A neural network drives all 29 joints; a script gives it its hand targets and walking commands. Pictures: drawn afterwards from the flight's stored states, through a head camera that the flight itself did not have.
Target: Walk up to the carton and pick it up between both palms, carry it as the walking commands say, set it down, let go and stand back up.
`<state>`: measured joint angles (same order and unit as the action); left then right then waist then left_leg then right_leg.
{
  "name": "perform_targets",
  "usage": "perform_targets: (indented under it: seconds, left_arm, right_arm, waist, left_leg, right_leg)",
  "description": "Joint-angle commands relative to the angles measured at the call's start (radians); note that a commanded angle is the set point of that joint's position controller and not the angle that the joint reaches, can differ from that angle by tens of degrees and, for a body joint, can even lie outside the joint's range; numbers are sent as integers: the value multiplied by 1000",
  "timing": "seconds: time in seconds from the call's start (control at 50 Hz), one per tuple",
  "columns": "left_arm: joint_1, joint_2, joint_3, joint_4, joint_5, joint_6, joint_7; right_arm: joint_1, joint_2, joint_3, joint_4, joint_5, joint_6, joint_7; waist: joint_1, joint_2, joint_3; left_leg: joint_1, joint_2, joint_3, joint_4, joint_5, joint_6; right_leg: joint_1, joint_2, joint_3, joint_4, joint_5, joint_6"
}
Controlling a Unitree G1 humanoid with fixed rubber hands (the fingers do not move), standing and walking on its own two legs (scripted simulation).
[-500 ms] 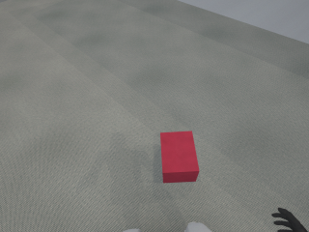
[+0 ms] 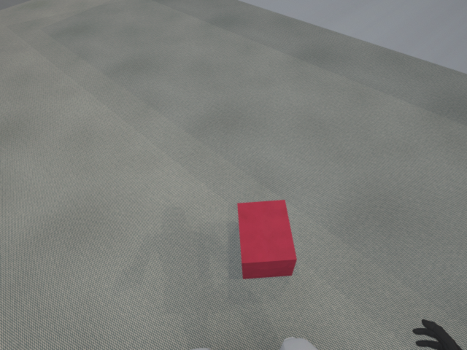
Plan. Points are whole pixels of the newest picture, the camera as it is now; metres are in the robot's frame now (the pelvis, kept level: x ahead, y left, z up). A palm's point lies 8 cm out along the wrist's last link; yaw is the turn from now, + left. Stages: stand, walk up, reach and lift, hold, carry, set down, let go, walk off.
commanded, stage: walk up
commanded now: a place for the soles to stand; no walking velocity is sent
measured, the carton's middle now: (264, 238) +0.61 -0.07 -0.66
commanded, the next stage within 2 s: stand in 1.84 s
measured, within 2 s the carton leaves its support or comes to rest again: neither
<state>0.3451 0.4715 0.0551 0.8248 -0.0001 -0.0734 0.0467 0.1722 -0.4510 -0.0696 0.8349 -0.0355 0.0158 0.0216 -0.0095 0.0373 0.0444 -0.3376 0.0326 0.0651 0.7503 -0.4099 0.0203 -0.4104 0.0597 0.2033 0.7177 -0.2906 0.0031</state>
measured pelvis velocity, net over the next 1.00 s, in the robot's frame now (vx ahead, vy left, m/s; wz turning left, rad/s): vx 0.14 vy -0.05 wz -0.05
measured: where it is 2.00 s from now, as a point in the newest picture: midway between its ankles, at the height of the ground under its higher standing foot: outside the picture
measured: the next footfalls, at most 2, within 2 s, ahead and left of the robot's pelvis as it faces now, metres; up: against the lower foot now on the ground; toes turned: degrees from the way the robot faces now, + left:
right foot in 0.44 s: +0.19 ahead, -0.21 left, +0.00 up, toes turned +2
left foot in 0.86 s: +0.20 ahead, +0.07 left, +0.00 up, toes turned +1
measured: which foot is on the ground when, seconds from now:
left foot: down 0.00-0.44, up 0.46-0.84, down 0.86-1.00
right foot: down 0.00-0.12, up 0.14-0.42, down 0.44-1.00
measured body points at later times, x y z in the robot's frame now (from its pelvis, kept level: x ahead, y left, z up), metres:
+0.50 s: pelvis +0.06 -0.09 +0.00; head +0.07 -0.11 +0.45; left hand +0.14 +0.26 -0.08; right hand +0.12 -0.42 -0.12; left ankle +0.00 +0.09 -0.68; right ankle +0.14 -0.22 -0.71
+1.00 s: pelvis +0.14 -0.05 +0.01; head +0.17 -0.05 +0.46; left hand +0.22 +0.30 -0.09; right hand +0.19 -0.38 -0.09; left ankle +0.17 +0.07 -0.71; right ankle +0.16 -0.21 -0.70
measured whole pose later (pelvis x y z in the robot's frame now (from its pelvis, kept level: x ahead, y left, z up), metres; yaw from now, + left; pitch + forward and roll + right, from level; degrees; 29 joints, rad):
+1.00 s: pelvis +0.14 -0.05 +0.01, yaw -3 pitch +0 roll -1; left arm 0.32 0.46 0.05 0.82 0.00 -0.05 0.02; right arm 0.28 -0.44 -0.07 0.84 -0.04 -0.03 0.01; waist -0.01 0.02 0.07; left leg -0.36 0.04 0.04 0.68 -0.32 0.01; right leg -0.37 0.01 0.13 0.70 -0.41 0.01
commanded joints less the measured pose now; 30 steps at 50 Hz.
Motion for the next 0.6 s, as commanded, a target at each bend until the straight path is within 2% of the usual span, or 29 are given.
perform_targets:
  seconds: [0.0,0.02,0.04,0.06,0.08,0.1,0.12,0.14,0.16,0.18,0.2,0.22,0.24,0.28,0.3,0.32,0.34,0.36,0.38,0.4,0.42,0.44,0.46,0.48,0.5,0.52,0.54,0.58]
  left_arm:
    - [-9,242,29,-15,27,-11,11]
    - [-30,233,25,-15,28,-6,10]
    - [-60,213,16,-27,30,-2,8]
    - [-77,186,11,-34,25,1,3]
    - [-107,167,28,-103,41,12,-49]
    - [-133,145,28,-109,51,14,-54]
    - [-121,197,37,-97,62,13,-53]
    - [-90,200,38,-84,59,9,-63]
    - [-77,184,36,-75,53,4,-75]
    - [-67,164,34,-77,45,0,-84]
    - [-75,148,31,-78,35,-6,-90]
    - [-92,141,34,-79,25,-4,-98]
    - [-83,131,34,-72,17,1,-104]
    - [-72,125,32,-69,8,4,-112]
    - [-51,128,32,-66,6,3,-114]
    - [-30,129,34,-57,2,1,-114]
    - [1,143,42,-43,1,1,-113]
    - [49,156,50,-23,2,-1,-108]
    - [125,178,62,5,4,-8,-99]
    - [205,207,79,24,9,-19,-83]
    - [260,271,97,17,20,-24,-65]
    - [242,313,93,-11,23,-34,-53]
    - [149,331,84,-25,14,-33,-51]
    - [60,303,83,-35,8,-24,-49]
    - [-4,276,81,-46,8,-19,-46]
    - [-12,269,79,-47,12,-19,-44]
    - [-7,262,76,-50,13,-19,-47]
    - [16,253,73,-53,18,-19,-47]
  right_arm:
    - [-20,-154,-49,-62,18,2,1]
    - [-13,-160,-51,-54,12,0,3]
    - [11,-168,-55,-38,4,-6,4]
    - [21,-189,-59,-33,1,-14,5]
    - [190,-285,-103,1,23,-73,-3]
    - [250,-376,-129,22,18,-93,-11]
    - [189,-365,-127,11,26,-98,-15]
    - [155,-332,-118,5,30,-106,-20]
    - [152,-301,-113,0,29,-117,-23]
    - [154,-279,-106,-5,30,-125,-24]
    - [147,-262,-95,-14,27,-128,-18]
    - [143,-264,-91,-17,24,-127,-11]
    - [132,-262,-87,-27,18,-126,-6]
    - [83,-254,-81,-52,20,-120,5]
    - [63,-257,-81,-66,16,-115,10]
    - [55,-261,-80,-73,16,-113,12]
    - [54,-264,-78,-84,17,-107,14]
    - [50,-257,-74,-87,15,-100,12]
    - [94,-232,-65,-84,10,-94,9]
    - [170,-188,-50,-74,9,-85,4]
    - [212,-137,-24,-87,14,-81,5]
    - [184,-109,-12,-120,25,-79,2]
    - [148,-163,-27,-121,26,-63,-8]
    - [140,-215,-48,-91,30,-45,-11]
    - [166,-214,-53,-78,34,-37,-5]
    - [200,-205,-56,-68,37,-31,6]
    - [223,-200,-58,-53,38,-28,14]
    - [215,-202,-63,-51,31,-26,17]
  waist:
    - [-22,-138,-34]
    - [-31,-137,-8]
    - [-47,-102,-2]
    - [-52,-49,4]
    - [-115,-29,-55]
    - [-138,112,14]
    - [-99,10,62]
    - [-69,-42,67]
    - [-57,-46,65]
    - [-48,-10,57]
    - [-52,42,58]
    - [-60,76,59]
    - [-56,118,64]
    - [-33,186,62]
    - [-17,213,37]
    - [-10,233,17]
    - [1,226,-13]
    - [26,158,-42]
    - [56,56,-94]
    - [86,-105,-149]
    - [116,-265,-132]
    - [97,-352,-57]
    - [46,-209,44]
    - [23,-120,134]
    - [-5,-142,193]
    - [-16,-187,166]
    - [-19,-227,130]
    - [1,-196,84]
  left_leg:
    - [1,-33,-110,-30,-191,38]
    - [16,-24,-127,-79,-207,43]
    - [79,12,-146,-150,-209,51]
    - [116,65,-179,-238,-213,71]
    - [395,186,-456,-410,-476,148]
    - [467,397,-692,-561,-608,203]
    - [417,453,-669,-548,-533,216]
    - [411,426,-583,-498,-394,215]
    - [436,384,-503,-453,-213,209]
    - [426,349,-403,-423,-34,200]
    - [379,306,-309,-415,96,195]
    - [294,276,-233,-422,160,191]
    - [240,252,-181,-425,211,183]
    - [133,221,-83,-428,200,174]
    - [115,217,-69,-427,156,171]
    - [92,240,-83,-424,138,171]
    - [69,253,-102,-397,114,166]
    - [60,251,-104,-320,115,156]
    - [63,210,-82,-116,180,137]
    - [33,137,-48,173,233,114]
    - [-137,48,-52,384,51,78]
    - [-345,-63,-106,515,-168,39]
    - [-363,-32,-180,526,-170,48]
    - [-293,15,-196,507,-110,58]
    - [-272,33,-184,475,-31,55]
    - [-242,32,-151,421,5,44]
    - [-196,28,-114,371,20,34]
    - [-166,9,-101,278,-8,18]
  right_leg:
    - [31,-198,387,-214,56,-223]
    - [-8,-182,370,-227,-21,-210]
    - [-77,-152,302,-218,-71,-172]
    - [-124,-100,195,-166,-69,-129]
    - [-369,31,121,26,-303,-95]
    - [-555,51,30,238,-240,-50]
    - [-574,-35,31,305,-179,-29]
    - [-545,-59,24,293,-130,-28]
    - [-530,-73,14,277,-83,-20]
    - [-493,-82,-11,238,-73,-15]
    - [-437,-81,-62,204,-70,-14]
    - [-352,-83,-96,186,-58,-7]
    - [-295,-75,-128,173,-35,-9]
    - [-166,-87,-214,84,10,-3]
    - [-94,-90,-252,44,17,-3]
    - [-29,-99,-271,10,49,-6]
    - [54,-97,-282,-16,68,-5]
    - [142,-87,-290,-58,92,-3]
    - [236,-59,-253,-109,55,-8]
    - [341,-6,-193,-170,-35,-22]
    - [412,-121,98,-254,-212,-62]
    - [397,-283,504,-372,-233,-148]
    - [233,-352,668,-464,-306,-187]
    - [68,-305,567,-485,-463,-167]
    - [3,-236,440,-482,-520,-136]
    - [8,-209,370,-478,-496,-137]
    - [1,-194,316,-470,-454,-164]
    - [34,-201,289,-441,-365,-181]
